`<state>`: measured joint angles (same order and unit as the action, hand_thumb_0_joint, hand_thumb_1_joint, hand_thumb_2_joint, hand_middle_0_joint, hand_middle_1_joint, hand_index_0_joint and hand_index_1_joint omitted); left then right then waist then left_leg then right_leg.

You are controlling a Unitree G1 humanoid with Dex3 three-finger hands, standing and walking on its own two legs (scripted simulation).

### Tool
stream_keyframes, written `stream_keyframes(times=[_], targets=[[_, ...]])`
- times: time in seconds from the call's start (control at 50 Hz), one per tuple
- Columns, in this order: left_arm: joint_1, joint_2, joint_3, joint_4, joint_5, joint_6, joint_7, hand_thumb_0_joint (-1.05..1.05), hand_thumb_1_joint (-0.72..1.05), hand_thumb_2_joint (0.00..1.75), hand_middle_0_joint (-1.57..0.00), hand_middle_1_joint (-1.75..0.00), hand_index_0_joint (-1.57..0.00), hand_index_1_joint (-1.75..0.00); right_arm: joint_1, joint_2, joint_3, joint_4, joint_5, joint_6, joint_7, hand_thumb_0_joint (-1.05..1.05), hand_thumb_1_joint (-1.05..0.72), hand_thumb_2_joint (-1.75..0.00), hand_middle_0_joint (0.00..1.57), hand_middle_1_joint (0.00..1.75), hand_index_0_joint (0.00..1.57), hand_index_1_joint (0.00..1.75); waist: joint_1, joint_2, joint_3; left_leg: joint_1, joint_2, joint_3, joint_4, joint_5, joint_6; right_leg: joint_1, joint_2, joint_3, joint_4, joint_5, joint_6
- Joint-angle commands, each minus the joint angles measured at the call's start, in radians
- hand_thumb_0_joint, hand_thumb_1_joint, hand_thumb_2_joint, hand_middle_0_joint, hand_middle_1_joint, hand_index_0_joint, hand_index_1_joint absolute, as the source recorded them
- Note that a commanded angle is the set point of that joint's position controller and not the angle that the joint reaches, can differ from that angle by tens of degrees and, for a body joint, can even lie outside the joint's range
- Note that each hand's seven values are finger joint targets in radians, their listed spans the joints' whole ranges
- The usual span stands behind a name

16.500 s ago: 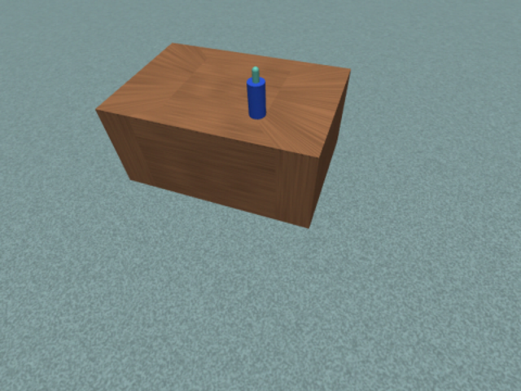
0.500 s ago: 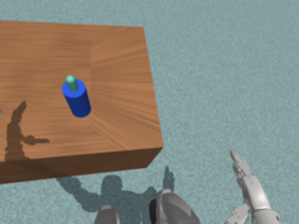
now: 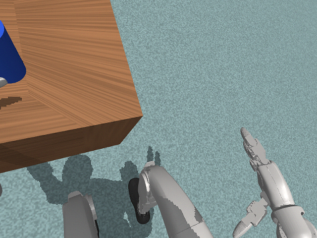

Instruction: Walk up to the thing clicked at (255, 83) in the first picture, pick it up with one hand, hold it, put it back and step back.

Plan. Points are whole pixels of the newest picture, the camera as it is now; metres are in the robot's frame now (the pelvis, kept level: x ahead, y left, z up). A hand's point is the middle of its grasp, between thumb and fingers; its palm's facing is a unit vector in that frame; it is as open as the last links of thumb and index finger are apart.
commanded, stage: close in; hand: left
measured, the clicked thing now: out of the picture +0.60 +0.20 -0.04
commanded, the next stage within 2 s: close in 0.54 s
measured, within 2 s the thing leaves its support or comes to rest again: neither
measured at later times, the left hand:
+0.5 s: hand out of the picture +0.56 +0.20 -0.05, palm faces +0.13 -0.99 +0.04, open 16.6 cm
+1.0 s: hand out of the picture +0.56 +0.20 -0.05, palm faces +0.20 -0.98 +0.00, open 15.3 cm
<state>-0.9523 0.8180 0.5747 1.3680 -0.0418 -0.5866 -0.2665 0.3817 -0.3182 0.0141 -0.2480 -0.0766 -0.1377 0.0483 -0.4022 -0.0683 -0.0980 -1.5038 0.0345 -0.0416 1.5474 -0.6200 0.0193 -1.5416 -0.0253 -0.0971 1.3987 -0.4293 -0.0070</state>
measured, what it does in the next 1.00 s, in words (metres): stands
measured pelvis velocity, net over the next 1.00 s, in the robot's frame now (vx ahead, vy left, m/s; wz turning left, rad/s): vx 0.01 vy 0.01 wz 0.00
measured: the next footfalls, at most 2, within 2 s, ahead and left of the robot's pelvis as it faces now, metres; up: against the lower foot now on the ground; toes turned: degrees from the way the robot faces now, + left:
none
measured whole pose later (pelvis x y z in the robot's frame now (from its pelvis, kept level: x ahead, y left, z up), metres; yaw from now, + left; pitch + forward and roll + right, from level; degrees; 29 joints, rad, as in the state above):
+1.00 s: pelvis +0.01 +0.01 -0.01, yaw +0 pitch +34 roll -5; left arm -0.91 0.59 0.41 1.22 0.00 -0.58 0.04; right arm 0.43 -0.31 -0.05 -0.32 -0.08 -0.05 0.10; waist -0.37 -0.05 -0.14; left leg -1.52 0.02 -0.04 1.59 -0.66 0.03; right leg -1.57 -0.03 -0.09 1.45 -0.47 0.00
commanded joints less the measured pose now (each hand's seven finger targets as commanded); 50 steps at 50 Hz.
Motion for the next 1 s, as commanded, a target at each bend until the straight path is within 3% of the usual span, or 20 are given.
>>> stream_keyframes(times=[0.0,0.08,0.16,0.18,0.2,0.3,0.36,0.4,0.46,0.48,0.52,0.64,0.76,0.8,0.82,0.86,0.88,0.9,0.96,0.98], targets=[[-0.402,0.317,0.016,-0.297,0.018,-0.078,0.046,0.0,-0.38,0.24,-0.44,-0.45,-0.49,-0.41,0.132,-0.232,-0.196,-0.281,0.017,-0.046,-0.025,0.0,0.54,-0.04,0.05,0.05,0.05,0.05,0.013,0.484,-0.776,0.467,-0.025,-0.05,-0.187,0.357,-0.031,0.422,0.042,0.058,-0.068,0.211,-0.038],[-0.392,0.283,0.002,-0.333,0.025,-0.056,0.07,0.0,-0.39,0.24,-0.43,-0.43,-0.46,-0.39,0.168,-0.205,-0.2,-0.284,0.022,-0.025,-0.014,0.0,0.54,-0.04,0.05,0.05,0.05,0.05,0.016,0.574,-0.74,0.508,-0.025,-0.049,-0.182,0.375,-0.04,0.372,0.041,0.059,-0.063,0.201,-0.041],[-0.368,0.218,-0.032,-0.323,0.035,-0.025,0.087,0.0,-0.5,0.16,-0.35,-0.34,-0.38,-0.31,0.156,-0.185,-0.19,-0.269,0.024,-0.015,-0.01,0.0,0.54,-0.04,0.05,0.05,0.05,0.05,0.021,0.564,-0.644,0.476,-0.019,-0.05,-0.188,0.324,-0.038,0.319,0.046,0.053,-0.068,0.156,-0.042],[-0.365,0.166,-0.055,-0.306,0.034,-0.02,0.089,0.0,-0.55,0.13,-0.32,-0.31,-0.36,-0.28,0.143,-0.185,-0.185,-0.305,0.023,-0.016,-0.008,0.0,0.54,-0.04,0.05,0.05,0.05,0.05,0.007,0.539,-0.631,0.471,-0.014,-0.057,-0.194,0.307,-0.039,0.306,0.048,0.046,-0.069,0.143,-0.043],[-0.344,0.184,-0.043,-0.303,0.035,-0.017,0.097,0.0,-0.59,0.11,-0.3,-0.29,-0.34,-0.26,0.128,-0.188,-0.192,-0.305,0.025,-0.016,-0.009,0.0,0.54,-0.04,0.05,0.05,0.05,0.05,0.021,0.527,-0.624,0.466,-0.012,-0.057,-0.194,0.304,-0.038,0.304,0.051,0.044,-0.068,0.139,-0.042],[-0.335,0.105,-0.076,-0.253,0.029,-0.017,0.128,0.0,-0.61,0.04,-0.22,-0.21,-0.25,-0.18,0.123,-0.172,-0.19,-0.308,0.027,-0.017,-0.01,0.0,0.54,-0.04,0.05,0.05,0.05,0.05,-0.002,0.408,-0.559,0.324,-0.02,-0.043,-0.186,0.213,-0.016,0.357,0.05,0.055,-0.081,0.104,-0.031],[-0.312,0.106,-0.055,-0.225,0.029,-0.031,0.151,0.0,-0.61,0.03,-0.2,-0.19,-0.24,-0.16,0.139,-0.176,-0.192,-0.325,0.027,-0.022,-0.011,0.0,0.55,-0.04,0.05,0.05,0.05,0.05,-0.012,0.355,-0.556,0.262,-0.025,-0.034,-0.18,0.159,-0.007,0.399,0.047,0.072,-0.096,0.079,-0.022],[-0.342,0.07,-0.077,-0.252,0.031,-0.044,0.156,0.0,-0.61,0.04,-0.2,-0.2,-0.23,-0.17,0.152,-0.181,-0.202,-0.327,0.027,-0.021,-0.01,0.0,0.54,-0.04,0.05,0.05,0.05,0.05,-0.021,0.356,-0.61,0.314,-0.027,-0.041,-0.177,0.218,-0.009,0.378,0.051,0.053,-0.078,0.126,-0.027],[-0.325,0.072,-0.072,-0.277,0.036,-0.054,0.174,0.0,-0.61,0.06,-0.22,-0.22,-0.26,-0.19,0.173,-0.197,-0.224,-0.342,0.031,-0.014,-0.005,0.0,0.54,-0.04,0.05,0.05,0.05,0.05,-0.003,0.391,-0.657,0.401,-0.026,-0.05,-0.182,0.3,-0.021,0.366,0.053,0.037,-0.06,0.172,-0.035],[-0.354,0.019,-0.102,-0.293,0.034,-0.06,0.173,0.0,-0.61,0.06,-0.21,-0.21,-0.25,-0.18,0.174,-0.18,-0.208,-0.331,0.027,-0.014,0.0,0.0,0.54,-0.04,0.05,0.05,0.05,0.05,-0.012,0.413,-0.659,0.435,-0.022,-0.059,-0.178,0.339,-0.028,0.332,0.055,0.031,-0.052,0.19,-0.038],[-0.352,0.022,-0.096,-0.304,0.038,-0.063,0.182,0.0,-0.61,0.04,-0.22,-0.2,-0.26,-0.17,0.19,-0.183,-0.219,-0.31,0.026,-0.009,0.002,0.0,0.53,-0.04,0.05,0.05,0.05,0.05,-0.01,0.437,-0.659,0.469,-0.019,-0.059,-0.177,0.372,-0.034,0.315,0.054,0.029,-0.051,0.199,-0.039],[-0.371,-0.091,-0.177,-0.361,0.044,-0.057,0.206,0.0,-0.61,0.01,-0.18,-0.12,-0.2,-0.1,0.182,-0.172,-0.219,-0.262,0.02,0.006,0.014,0.0,0.54,-0.05,0.05,0.05,0.05,0.05,0.0,0.508,-0.649,0.586,-0.007,-0.077,-0.186,0.467,-0.057,0.233,0.055,0.017,-0.045,0.204,-0.047],[-0.298,-0.106,-0.181,-0.262,0.064,-0.054,0.23,0.0,-0.61,0.16,-0.49,-0.39,-0.52,-0.36,0.154,-0.168,-0.208,-0.243,0.011,0.019,0.021,0.0,0.54,-0.04,0.05,0.05,0.05,0.05,-0.009,0.428,-0.591,0.476,-0.014,-0.062,-0.165,0.43,-0.041,0.268,0.053,0.025,-0.049,0.215,-0.041],[-0.307,-0.127,-0.195,-0.302,0.066,-0.061,0.234,0.0,-0.61,0.18,-0.51,-0.42,-0.55,-0.39,0.151,-0.171,-0.211,-0.25,0.007,0.021,0.023,0.0,0.54,-0.04,0.05,0.05,0.05,0.05,-0.004,0.436,-0.631,0.498,-0.017,-0.06,-0.169,0.432,-0.04,0.282,0.049,0.024,-0.05,0.223,-0.04],[-0.34,-0.099,-0.182,-0.375,0.064,-0.066,0.238,0.0,-0.61,0.19,-0.54,-0.43,-0.57,-0.4,0.153,-0.175,-0.223,-0.258,0.008,0.023,0.023,0.0,0.54,-0.04,0.05,0.05,0.05,0.05,0.0,0.461,-0.711,0.539,-0.018,-0.057,-0.161,0.472,-0.039,0.328,0.048,0.029,-0.045,0.264,-0.038],[-0.299,-0.19,-0.222,-0.29,0.064,-0.051,0.24,0.0,-0.61,0.19,-0.55,-0.44,-0.59,-0.41,0.148,-0.168,-0.217,-0.23,0.009,0.029,0.025,0.0,0.54,-0.04,0.05,0.05,0.05,0.05,-0.008,0.428,-0.649,0.517,-0.018,-0.059,-0.17,0.449,-0.04,0.295,0.049,0.026,-0.055,0.241,-0.04],[-0.339,-0.232,-0.257,-0.333,0.057,-0.056,0.244,0.0,-0.61,0.21,-0.57,-0.46,-0.6,-0.44,0.134,-0.177,-0.235,-0.243,0.011,0.024,0.023,0.0,0.54,-0.04,0.05,0.05,0.05,0.05,-0.023,0.428,-0.647,0.511,-0.018,-0.057,-0.17,0.427,-0.039,0.287,0.048,0.026,-0.056,0.229,-0.04],[-0.323,-0.167,-0.21,-0.322,0.066,-0.055,0.26,0.0,-0.61,0.22,-0.58,-0.46,-0.61,-0.44,0.155,-0.174,-0.223,-0.209,0.008,0.03,0.022,0.0,0.54,-0.04,0.05,0.05,0.05,0.05,-0.011,0.422,-0.658,0.511,-0.018,-0.056,-0.167,0.428,-0.036,0.299,0.047,0.028,-0.06,0.234,-0.037],[-0.352,-0.203,-0.234,-0.33,0.082,-0.058,0.28,0.0,-0.59,0.25,-0.61,-0.5,-0.64,-0.47,0.141,-0.164,-0.215,-0.237,0.006,0.037,0.025,0.0,0.54,-0.04,0.05,0.05,0.05,0.05,-0.019,0.403,-0.682,0.477,-0.025,-0.047,-0.164,0.406,-0.032,0.34,0.044,0.034,-0.06,0.244,-0.036],[-0.305,-0.218,-0.236,-0.249,0.086,-0.05,0.285,0.0,-0.58,0.25,-0.61,-0.5,-0.64,-0.47,0.146,-0.165,-0.217,-0.202,0.005,0.043,0.023,0.0,0.54,-0.04,0.05,0.05,0.05,0.05,-0.018,0.379,-0.622,0.462,-0.025,-0.048,-0.166,0.41,-0.034,0.312,0.045,0.031,-0.061,0.241,-0.036]])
